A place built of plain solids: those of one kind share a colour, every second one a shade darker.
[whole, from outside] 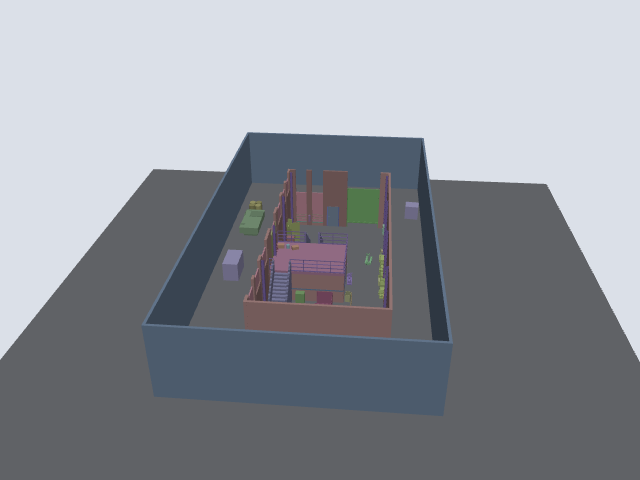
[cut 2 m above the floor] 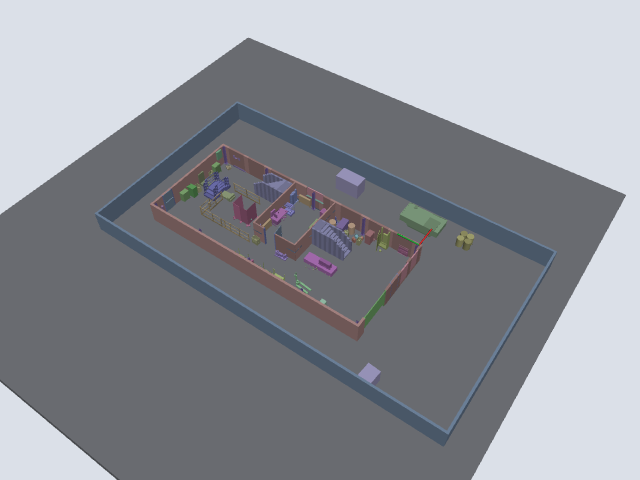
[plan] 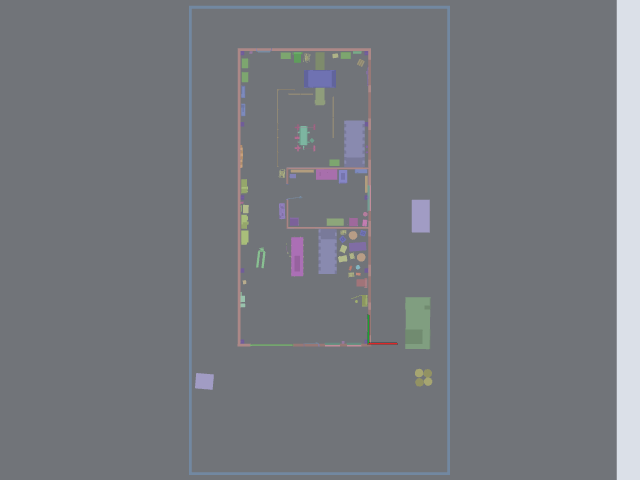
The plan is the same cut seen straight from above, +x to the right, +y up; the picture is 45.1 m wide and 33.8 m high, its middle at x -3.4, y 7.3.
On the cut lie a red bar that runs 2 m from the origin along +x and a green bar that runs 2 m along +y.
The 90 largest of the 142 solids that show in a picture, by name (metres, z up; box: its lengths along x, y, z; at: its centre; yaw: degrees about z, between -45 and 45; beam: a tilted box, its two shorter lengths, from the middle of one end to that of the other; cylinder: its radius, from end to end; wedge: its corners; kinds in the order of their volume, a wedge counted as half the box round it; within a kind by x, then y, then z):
{
 "yard_bound_1": {"box": [0.2, 33.04, 5.79], "at": [-12.53, 7.27, 2.85]},
 "yard_bound_2": {"box": [18.38, 0.2, 5.79], "at": [-3.43, -9.15, 2.85]},
 "yard_bound_3": {"box": [18.38, 0.2, 5.79], "at": [-3.43, 23.69, 2.85]},
 "yard_bound_4": {"box": [0.2, 33.04, 5.79], "at": [5.66, 7.27, 2.85]},
 "wall_1": {"box": [0.2, 21.0, 5.75], "at": [-9.1, 10.3, 2.83]},
 "wall_2": {"box": [0.91, 0.2, 5.75], "at": [-8.75, -0.1, 2.83]},
 "wall_3": {"box": [0.06, 2.06, 2.67], "at": [-5.73, 9.12, 1.28]},
 "wall_4": {"box": [0.06, 1.17, 2.67], "at": [-5.73, 11.83, 1.28]},
 "wall_5": {"box": [9.4, 0.2, 5.75], "at": [-4.5, 20.7, 2.83]},
 "wall_6": {"box": [2.26, 0.2, 5.75], "at": [-4.17, -0.1, 2.83]},
 "wall_7": {"box": [5.7, 0.06, 2.67], "at": [-2.85, 8.12, 1.28]},
 "wall_8": {"box": [5.7, 0.06, 2.55], "at": [-2.85, 8.18, 1.23]},
 "wall_9": {"box": [5.7, 0.06, 2.55], "at": [-2.85, 12.32, 1.23]},
 "wall_10": {"box": [5.7, 0.06, 2.67], "at": [-2.85, 12.38, 1.28]},
 "wall_11": {"box": [0.51, 0.2, 5.75], "at": [-1.75, -0.1, 2.83]},
 "wall_12": {"box": [0.71, 0.2, 5.75], "at": [-0.15, -0.1, 2.83]},
 "wall_13": {"box": [0.2, 0.81, 5.75], "at": [0.1, 0.2, 2.83]},
 "wall_14": {"box": [0.2, 1.81, 4.05], "at": [0.1, 1.5, 1.98]},
 "wall_15": {"box": [0.2, 0.51, 5.75], "at": [0.1, 2.65, 2.83]},
 "wall_16": {"box": [0.2, 1.86, 4.05], "at": [0.1, 3.83, 1.98]},
 "wall_17": {"box": [0.2, 0.81, 5.75], "at": [0.1, 5.15, 2.83]},
 "wall_18": {"box": [0.2, 2.01, 4.05], "at": [0.1, 6.55, 1.98]},
 "wall_19": {"box": [0.2, 0.61, 5.75], "at": [0.1, 7.85, 2.83]},
 "wall_20": {"box": [0.2, 0.51, 5.75], "at": [0.1, 8.4, 2.83]},
 "wall_21": {"box": [0.2, 0.71, 3.99], "at": [0.1, 9.0, 1.95]},
 "wall_22": {"box": [0.2, 1.36, 1.15], "at": [0.1, 10.47, 0.53]},
 "wall_23": {"box": [0.2, 1.21, 5.75], "at": [0.1, 11.75, 2.83]},
 "wall_24": {"box": [0.2, 0.61, 5.75], "at": [0.1, 12.65, 2.83]},
 "wall_25": {"box": [0.2, 2.11, 4.05], "at": [0.1, 14.0, 1.98]},
 "wall_26": {"box": [0.2, 0.81, 5.75], "at": [0.1, 15.45, 2.83]},
 "wall_27": {"box": [0.2, 1.86, 4.05], "at": [0.1, 16.77, 1.98]},
 "wall_28": {"box": [0.2, 0.51, 5.75], "at": [0.1, 17.95, 2.83]},
 "wall_29": {"box": [0.2, 1.81, 4.05], "at": [0.1, 19.1, 1.98]},
 "wall_30": {"box": [0.2, 0.81, 5.75], "at": [0.1, 20.4, 2.83]},
 "beyond_pallets_1": {"box": [1.25, 1.09, 1.34], "at": [-11.54, -2.66, 0.66], "yaw": -4.8},
 "beyond_pallets_2": {"box": [1.27, 2.31, 1.61], "at": [3.7, 8.98, 0.8]},
 "raised_floor_deck_1": {"box": [5.82, 4.38, 0.24], "at": [-2.88, 10.25, 2.62]},
 "beyond_skip_1": {"box": [1.72, 3.57, 0.61], "at": [3.49, 1.45, 0.91], "yaw": -0.3},
 "tool_cabinet_1": {"box": [0.46, 0.7, 0.93], "at": [-8.68, 18.76, 0.56]},
 "tool_cabinet_2": {"box": [0.46, 0.7, 0.91], "at": [-8.68, 19.74, 0.55]},
 "tool_cabinet_3": {"box": [0.7, 0.46, 0.91], "at": [-5.81, 20.28, 0.55]},
 "tool_cabinet_4": {"box": [0.7, 0.46, 0.91], "at": [-2.38, 12.73, 0.55]},
 "tool_cabinet_5": {"box": [0.7, 0.45, 0.89], "at": [-1.59, 20.29, 0.56]},
 "window_pane_1": {"box": [1.05, 0.1, 3.06], "at": [-2.52, -0.15, 1.87]},
 "window_pane_2": {"box": [1.0, 0.1, 3.06], "at": [-1.0, -0.15, 1.87]},
 "window_pane_3": {"box": [0.1, 1.8, 1.06], "at": [0.15, 10.25, 1.62]},
 "window_pane_4": {"box": [0.1, 2.1, 1.11], "at": [0.15, 14.0, 4.54]},
 "window_pane_5": {"box": [0.1, 1.85, 1.11], "at": [0.15, 16.77, 4.54]},
 "window_pane_6": {"box": [0.1, 1.8, 1.11], "at": [0.15, 19.1, 4.54]},
 "bed_1": {"box": [0.33, 1.04, 0.52], "at": [-5.01, 5.64, 0.71]},
 "bed_2": {"box": [0.85, 2.75, 0.5], "at": [-5.0, 6.13, 0.2]},
 "stile_1": {"box": [0.32, 1.25, 0.22], "at": [-4.37, 18.65, 0.06]},
 "stile_2": {"box": [0.32, 1.25, 0.39], "at": [-4.07, 18.65, 0.14]},
 "stile_3": {"box": [1.05, 1.25, 0.56], "at": [-3.4, 18.65, 0.23]},
 "stile_4": {"box": [0.32, 1.25, 0.39], "at": [-2.73, 18.65, 0.14]},
 "stile_5": {"box": [0.32, 1.25, 0.22], "at": [-2.44, 18.65, 0.06]},
 "beyond_drums_1": {"cylinder": 0.3, "from": [3.58, -2.07, -0.06], "to": [3.58, -2.07, 0.87]},
 "beyond_drums_2": {"cylinder": 0.3, "from": [3.61, -2.72, -0.06], "to": [3.61, -2.72, 0.87]},
 "beyond_drums_3": {"cylinder": 0.3, "from": [4.19, -2.09, -0.06], "to": [4.19, -2.09, 0.87]},
 "beyond_drums_4": {"cylinder": 0.3, "from": [4.21, -2.67, -0.06], "to": [4.21, -2.67, 0.87]},
 "crate_1": {"box": [1.2, 0.6, 0.95], "at": [-0.75, 6.83, 0.42], "yaw": 4.2},
 "roller_shutter_1": {"box": [2.86, 0.06, 3.57], "at": [-6.8, -0.12, 2.21]},
 "safety_cabinet_1": {"box": [1.2, 0.5, 1.05], "at": [-2.32, 8.56, 0.57]},
 "stair_insitu_1": {"box": [0.15, 0.25, 2.54], "at": [-3.43, 6.49, 1.22]},
 "stair_insitu_2": {"box": [0.15, 0.25, 2.93], "at": [-3.43, 6.97, 1.41]},
 "stair_insitu_3": {"box": [0.15, 0.25, 3.32], "at": [-3.43, 7.46, 1.61]},
 "stair_insitu_4": {"box": [1.03, 0.72, 0.2], "at": [-2.86, 7.72, 1.96]},
 "stair_insitu_5": {"box": [1.19, 0.7, 0.18], "at": [-0.98, 12.77, 2.0]},
 "wall_over_deck_1": {"box": [0.1, 2.67, 2.22], "at": [0.06, 11.11, 3.83]},
 "floor_pipes_1": {"box": [0.65, 1.25, 0.26], "at": [-3.4, 17.42, 0.08]},
 "floor_pipes_2": {"box": [0.65, 1.28, 0.26], "at": [-3.4, 19.89, 0.08]},
 "floor_pipes_3": {"box": [0.65, 0.12, 1.3], "at": [-3.4, 20.47, 0.6]},
 "big_motor_1": {"box": [0.58, 1.33, 0.33], "at": [-4.56, 14.65, 0.41]},
 "big_motor_2": {"box": [0.43, 1.35, 0.48], "at": [-4.55, 14.64, 0.41]},
 "drum_1": {"cylinder": 0.3, "from": [-1.07, 7.62, 0.0], "to": [-1.07, 7.62, 0.87]},
 "drum_2": {"cylinder": 0.3, "from": [-0.5, 6.08, 0.0], "to": [-0.5, 6.08, 0.87]},
 "radiator_1": {"box": [1.62, 0.19, 0.76], "at": [-4.64, 12.15, 0.49]},
 "radiator_2": {"box": [0.19, 1.2, 0.76], "at": [-0.14, 11.23, 0.49]},
 "spill_kit_1": {"box": [0.51, 0.62, 1.12], "at": [-4.98, 20.09, 0.51]},
 "wheelie_bin_1": {"box": [0.62, 0.51, 1.12], "at": [-0.52, 4.28, 0.51]},
 "door_leaf_1": {"box": [1.0, 0.044, 2.15], "at": [-7.35, 20.6, 1.02]},
 "door_leaf_2": {"box": [0.99, 0.044, 2.14], "at": [-5.15, 10.26, 1.02], "yaw": 6.9},
 "door_leaf_3": {"box": [1.0, 0.044, 2.15], "at": [-4.0, 0.0, 1.02]},
 "lab_fridge_1": {"box": [0.56, 0.56, 0.9], "at": [-5.22, 8.57, 0.4]},
 "drying_oven_1": {"box": [0.49, 0.47, 0.87], "at": [-1.04, 8.57, 1.14]},
 "carton_1": {"box": [0.4, 0.6, 0.45], "at": [-8.62, 9.47, 0.17], "yaw": -0.4},
 "lab_bench_1": {"box": [1.5, 0.75, 0.09], "at": [-2.94, 11.91, 0.7]},
 "distribution_board_1": {"box": [0.6, 0.18, 0.91], "at": [-0.78, 20.51, 1.5]},
 "shelving_bay_1": {"box": [0.51, 0.85, 0.22], "at": [-8.7, 7.55, 1.26]},
 "lab_trolley_1": {"box": [0.6, 0.9, 0.15], "at": [-1.78, 11.78, 0.13]}
}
